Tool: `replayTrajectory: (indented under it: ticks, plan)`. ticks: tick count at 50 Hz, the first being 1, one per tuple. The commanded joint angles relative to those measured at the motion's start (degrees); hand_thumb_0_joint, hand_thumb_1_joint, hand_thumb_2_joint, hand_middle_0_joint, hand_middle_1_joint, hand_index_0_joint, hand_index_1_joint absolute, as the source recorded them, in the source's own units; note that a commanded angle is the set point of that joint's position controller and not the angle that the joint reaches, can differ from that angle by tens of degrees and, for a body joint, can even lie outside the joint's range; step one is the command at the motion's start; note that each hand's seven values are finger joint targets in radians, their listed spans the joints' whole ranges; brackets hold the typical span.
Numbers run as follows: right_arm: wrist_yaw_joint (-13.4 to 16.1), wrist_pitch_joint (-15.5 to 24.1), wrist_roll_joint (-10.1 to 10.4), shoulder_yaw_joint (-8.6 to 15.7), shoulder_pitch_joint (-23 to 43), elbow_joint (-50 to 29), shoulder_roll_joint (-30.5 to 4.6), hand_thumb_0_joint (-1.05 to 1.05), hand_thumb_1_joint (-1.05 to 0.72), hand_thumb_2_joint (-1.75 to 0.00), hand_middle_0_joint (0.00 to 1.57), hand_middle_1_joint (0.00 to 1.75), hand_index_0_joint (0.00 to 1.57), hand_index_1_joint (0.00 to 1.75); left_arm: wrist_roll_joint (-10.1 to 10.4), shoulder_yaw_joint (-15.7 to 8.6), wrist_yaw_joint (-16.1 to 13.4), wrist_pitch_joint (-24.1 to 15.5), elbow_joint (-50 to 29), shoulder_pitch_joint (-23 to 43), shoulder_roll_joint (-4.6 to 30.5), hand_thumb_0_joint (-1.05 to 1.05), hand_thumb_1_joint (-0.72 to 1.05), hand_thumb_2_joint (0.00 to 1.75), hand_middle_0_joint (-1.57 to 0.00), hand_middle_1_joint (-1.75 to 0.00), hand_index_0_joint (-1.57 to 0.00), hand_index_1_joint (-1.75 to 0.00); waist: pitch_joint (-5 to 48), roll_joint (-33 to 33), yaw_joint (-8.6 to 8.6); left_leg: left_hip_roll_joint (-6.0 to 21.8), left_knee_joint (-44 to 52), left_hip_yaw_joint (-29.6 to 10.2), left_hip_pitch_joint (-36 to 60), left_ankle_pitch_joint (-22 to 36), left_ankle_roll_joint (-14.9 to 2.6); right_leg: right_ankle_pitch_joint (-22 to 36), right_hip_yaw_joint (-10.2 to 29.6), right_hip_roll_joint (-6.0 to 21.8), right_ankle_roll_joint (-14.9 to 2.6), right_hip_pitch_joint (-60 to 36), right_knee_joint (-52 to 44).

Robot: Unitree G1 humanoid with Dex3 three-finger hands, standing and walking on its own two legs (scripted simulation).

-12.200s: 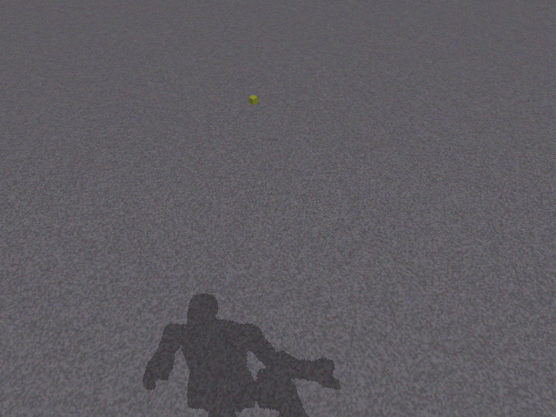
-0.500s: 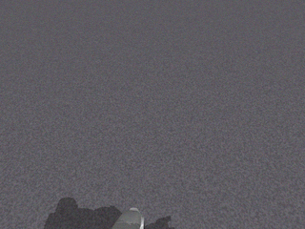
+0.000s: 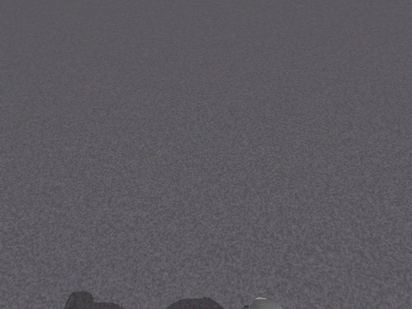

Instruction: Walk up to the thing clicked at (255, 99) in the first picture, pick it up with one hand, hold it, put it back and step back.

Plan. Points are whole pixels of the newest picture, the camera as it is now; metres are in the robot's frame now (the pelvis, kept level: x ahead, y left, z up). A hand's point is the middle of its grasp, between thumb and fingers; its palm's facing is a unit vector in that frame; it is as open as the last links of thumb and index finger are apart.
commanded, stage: walk up
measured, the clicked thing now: out of the picture +0.29 +1.47 -0.75
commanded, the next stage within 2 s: none
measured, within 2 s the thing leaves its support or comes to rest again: neither
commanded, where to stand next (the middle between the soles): +0.43 +0.02 m, yaw +0 degrees
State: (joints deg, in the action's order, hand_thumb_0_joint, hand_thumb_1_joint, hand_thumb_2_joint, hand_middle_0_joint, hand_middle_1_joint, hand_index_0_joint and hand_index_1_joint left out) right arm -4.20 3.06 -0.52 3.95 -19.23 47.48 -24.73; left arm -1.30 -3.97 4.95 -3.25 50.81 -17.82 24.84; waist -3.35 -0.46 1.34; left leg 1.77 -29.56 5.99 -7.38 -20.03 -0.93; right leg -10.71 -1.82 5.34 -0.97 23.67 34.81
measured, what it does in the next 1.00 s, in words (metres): walks ahead, turning left: right foot, then left foot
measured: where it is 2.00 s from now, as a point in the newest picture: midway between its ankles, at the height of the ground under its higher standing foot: (218, 267)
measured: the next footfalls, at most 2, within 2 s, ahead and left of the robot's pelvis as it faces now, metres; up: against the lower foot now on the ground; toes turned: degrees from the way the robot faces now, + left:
right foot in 0.02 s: +0.15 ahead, -0.14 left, +0.00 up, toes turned -4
left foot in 0.42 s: +0.30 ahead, +0.16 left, +0.00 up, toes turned +17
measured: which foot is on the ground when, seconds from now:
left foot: down 0.00-0.04, up 0.06-0.40, down 0.42-0.84, up 0.86-1.00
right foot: up 0.00-0.00, down 0.02-0.42, up 0.44-0.80, down 0.82-1.00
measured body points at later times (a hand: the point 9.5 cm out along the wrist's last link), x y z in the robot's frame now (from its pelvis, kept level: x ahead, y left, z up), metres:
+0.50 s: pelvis +0.20 +0.02 -0.03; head +0.21 +0.05 +0.42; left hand +0.25 +0.35 -0.14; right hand +0.33 -0.31 -0.10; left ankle +0.26 +0.15 -0.73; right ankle +0.14 -0.13 -0.68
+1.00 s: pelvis +0.37 -0.06 -0.01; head +0.42 -0.04 +0.44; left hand +0.27 +0.26 -0.10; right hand +0.66 -0.27 -0.11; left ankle +0.30 +0.07 -0.67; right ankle +0.50 -0.12 -0.73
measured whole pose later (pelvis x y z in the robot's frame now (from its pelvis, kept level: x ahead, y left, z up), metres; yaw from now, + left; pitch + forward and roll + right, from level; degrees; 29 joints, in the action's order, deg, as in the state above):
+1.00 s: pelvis +0.37 -0.06 -0.01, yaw +39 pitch -2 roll +2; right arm 0.1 -0.5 -0.3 4.2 -16.0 44.3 -27.5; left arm -2.1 -2.8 3.1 0.7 43.6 -9.1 22.6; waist -7.4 -0.3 -1.3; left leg -0.3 -61.7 -0.4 -29.6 -25.0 -0.7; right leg -15.3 -6.0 6.9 -0.8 22.1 39.1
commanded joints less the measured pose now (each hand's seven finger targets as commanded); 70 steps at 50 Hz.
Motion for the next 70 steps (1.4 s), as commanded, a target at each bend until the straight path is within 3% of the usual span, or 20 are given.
replayTrajectory:
  ticks: [1,2,3,8,15,20,22,23,27,32,39,41,42,43,47,56,60,63,66,70]
  plan:
    - [1.25,1.48,-0.12,1.71,3.44,-6.42,-8.15,0.0,-0.9,-0.9,0.2,0.3,0.2,0.3,-0.17,-4.99,-2.47,-2.89,-0.65,-11.76,13.76,0.0,0.9,0.9,-0.2,-0.3,-0.2,-0.3,6.29,11.07,-8.16,4.15,-16.24,-2.22,-18.72,-0.06,-5.23,-9.84,4.7,0.16,-2.16,-27.09,-11.03]
    - [1.21,1.41,0.1,0.23,1.42,-7.43,-4.71,0.0,-0.9,-0.9,0.2,0.3,0.2,0.3,-0.24,-6.06,-3.34,-3.58,-2.0,-13.2,19.37,0.0,0.9,0.9,-0.2,-0.3,-0.2,-0.3,5.58,20.96,-7.63,-3.52,-31.84,-0.86,-31.54,-10.43,-1.62,-17.14,31.72,14.86,-7.35,-31.03,-19.62]
    - [2.02,0.9,-0.21,1.79,3.7,-6.26,-10.57,0.0,-0.9,-0.9,0.2,0.3,0.2,0.3,0.59,-5.54,-3.29,-3.29,-2.59,-10.89,20.54,0.0,0.9,0.9,-0.2,-0.3,-0.2,-0.3,2.85,13.2,-7.16,-1.14,-36.32,-7.05,-33.22,-11.96,-1.34,-18.64,41.4,20.92,-14.56,-25.79,-21.57]
    - [1.36,0.49,0.63,2.08,-0.42,-1.68,-10.36,0.0,-0.9,-0.9,0.2,0.3,0.2,0.3,1.33,-3.48,-3.84,-3.25,-5.06,-2.91,14.81,0.0,0.9,0.9,-0.2,-0.3,-0.2,-0.3,0.87,9.81,-2.54,2.8,-27.93,-9.91,-24.95,-1.87,-0.11,2.31,13.93,10.92,-11.87,-16.15,-18.2]
    - [-1.77,-2.41,0.09,2.75,6.83,-4.94,-9.86,0.0,-0.9,-0.9,0.2,0.3,0.2,0.3,-0.75,-4.06,-1.99,-0.88,-11.85,6.97,14.5,0.0,0.9,0.9,-0.2,-0.3,-0.2,-0.3,-0.62,10.85,-5.35,5.34,-10.77,-2.53,-18.8,10.08,0.37,-7.43,-2.9,13.34,-8.57,-12.22,-18.58]
    - [1.11,-1.73,0.01,5.64,-12.58,-0.1,-13.72,0.0,-0.9,-0.9,0.2,0.3,0.2,0.3,-0.97,-2.93,-1.46,1.59,-13.55,8.83,12.46,0.0,0.9,0.9,-0.2,-0.3,-0.2,-0.3,8.82,-5.5,4.86,-4.47,-4.04,1.14,10.63,2.26,-4.55,-2.55,-10.71,6.35,-4.38,0.39,19.05]
    - [3.2,-0.73,-1.23,6.72,-14.56,-3.39,-21.37,0.0,-0.9,-0.9,0.2,0.3,0.2,0.3,0.01,-0.8,-1.26,1.83,-17.59,11.11,7.58,0.0,0.9,0.9,-0.2,-0.3,-0.2,-0.3,2.6,-14.58,4.28,16.92,14.38,-49.67,12.73,-10.68,-15.74,-24.75,-3.54,-5.4,0.32,24.57,39.99]
    - [3.32,-0.52,0.57,6.76,-11.3,-4.88,-22.25,0.0,-0.9,-0.9,0.2,0.3,0.2,0.3,-0.21,-1.5,-1.47,1.49,-18.12,11.69,12.32,0.0,0.9,0.9,-0.2,-0.3,-0.2,-0.3,4.13,-9.06,2.98,21.04,18.76,-59.03,9.36,-13.95,-20.14,-23.5,6.46,-2.05,-0.35,22.74,40.44]
    - [4.8,0.45,0.31,4.29,-3.13,-7.65,-16.71,0.0,-0.9,-0.9,0.2,0.3,0.2,0.3,0.12,-2.83,-1.33,1.86,-12.91,7.43,14.36,0.0,0.9,0.9,-0.2,-0.3,-0.2,-0.3,3.58,-6.8,-1.42,11.68,11.92,-33.76,-3.14,-4.96,-13.62,-18.6,6.96,1.8,-0.15,10.58,28.86]
    - [5.75,1.51,-0.31,4.42,-5.4,-8.53,-17.17,0.0,-0.9,-0.9,0.2,0.3,0.2,0.3,-0.89,-4.36,0.42,3.83,-15.11,10.4,12.97,0.0,0.9,0.9,-0.2,-0.3,-0.2,-0.3,1.54,-5.44,-1.52,8.61,10.49,-31.31,-9.2,-5.33,-12.86,-11.47,5.91,-0.53,0.64,8.53,21.17]
    - [6.59,-0.15,-0.86,3.33,1.06,-11.36,-14.56,0.0,-0.9,-0.9,0.2,0.3,0.2,0.3,0.86,-3.96,-2.15,2.73,-14.29,6.13,8.45,0.0,0.9,0.9,-0.2,-0.3,-0.2,-0.3,5.02,-8.9,-5.64,1.44,-8.39,-24.22,-18.68,27.9,-5.56,-0.65,1.58,-5.62,-1.96,-11.35,-0.67]
    - [6.75,-1.32,0.2,1.39,-2.0,-11.52,-8.15,0.0,-0.9,-0.9,0.2,0.3,0.2,0.3,-0.62,-5.41,-3.27,2.2,-13.2,0.38,14.39,0.0,0.9,0.9,-0.2,-0.3,-0.2,-0.3,9.52,8.47,-8.41,-6.43,-25.74,-15.24,-29.68,3.3,-1.17,-7.97,16.91,7.27,-4.73,-23.87,-11.21]
    - [7.38,-1.79,0.23,1.2,-3.72,-11.27,-7.5,0.0,-0.9,-0.9,0.2,0.3,0.2,0.3,-1.0,-5.64,-3.56,2.25,-14.53,4.99,17.84,0.0,0.9,0.9,-0.2,-0.3,-0.2,-0.3,9.17,17.75,-5.63,-7.18,-35.03,-9.7,-35.28,-12.76,0.35,-14.06,31.8,21.56,-8.55,-20.88,-17.96]
    - [8.01,-2.22,-0.41,2.9,-4.6,-9.9,-11.92,0.0,-0.9,-0.9,0.2,0.3,0.2,0.3,-0.82,-5.76,-3.26,2.82,-15.05,10.79,18.61,0.0,0.9,0.9,-0.2,-0.3,-0.2,-0.3,7.48,17.75,-3.29,-2.62,-40.13,-9.49,-32.1,-13.74,0.75,-21.9,37.8,24.23,-12.55,-13.53,-20.64]
    - [4.99,-2.53,0.29,3.12,-5.7,-5.49,-11.7,0.0,-0.9,-0.9,0.2,0.3,0.2,0.3,-0.6,-4.27,-3.25,2.29,-12.48,13.19,14.48,0.0,0.9,0.9,-0.2,-0.3,-0.2,-0.3,2.15,16.2,-1.75,0.89,-33.94,-8.84,-26.79,-4.36,-0.17,-21.44,14.55,12.71,-10.28,-7.25,-14.73]
    - [2.52,-2.89,-1.04,3.05,3.17,-7.38,-9.37,0.0,-0.9,-0.9,0.2,0.3,0.2,0.3,0.87,-3.12,-3.54,1.93,-11.03,7.05,15.67,0.0,0.9,0.9,-0.2,-0.3,-0.2,-0.3,5.48,10.85,-3.73,-2.22,-16.96,-2.41,-15.21,-0.48,0.43,13.2,0.52,17.34,-7.5,-9.94,-5.16]
    - [3.1,-2.65,-0.58,3.9,-0.53,-7.19,-10.79,0.0,-0.9,-0.9,0.2,0.3,0.2,0.3,0.96,-2.45,-3.79,2.67,-11.52,7.02,15.5,0.0,0.9,0.9,-0.2,-0.3,-0.2,-0.3,7.6,9.3,-0.67,-3.66,-3.87,-4.8,-5.03,1.17,-2.8,5.05,-3.6,16.83,-3.73,-5.45,6.32]
    - [4.43,-2.13,-0.75,6.93,-1.49,-8.45,-22.29,0.0,-0.9,-0.9,0.2,0.3,0.2,0.3,1.07,-1.53,-5.1,2.85,-13.62,9.61,13.19,0.0,0.9,0.9,-0.2,-0.3,-0.2,-0.3,7.75,-12.21,2.63,16.58,2.84,-43.42,2.5,27.76,-18.33,-29.77,-0.39,1.63,3.14,14.43,26.86]
    - [5.57,-2.48,-0.19,4.69,5.11,-10.04,-15.99,0.0,-0.9,-0.9,0.2,0.3,0.2,0.3,1.9,-1.63,-5.47,1.95,-10.75,4.97,12.81,0.0,0.9,0.9,-0.2,-0.3,-0.2,-0.3,7.8,-9.14,-0.83,9.08,-4.58,-26.25,-0.06,33.22,-13.41,-21.15,2.02,2.98,1.61,10.29,23.46]
    - [4.9,-3.15,-0.87,4.5,7.21,-12.08,-15.23,0.0,-0.9,-0.9,0.2,0.3,0.2,0.3,1.51,-2.11,-6.08,1.42,-9.5,1.74,11.34,0.0,0.9,0.9,-0.2,-0.3,-0.2,-0.3,8.23,-9.81,-2.4,5.93,-7.3,-27.98,-9.23,36.14,-11.95,-16.04,-0.88,-2.05,-0.13,-1.83,12.5]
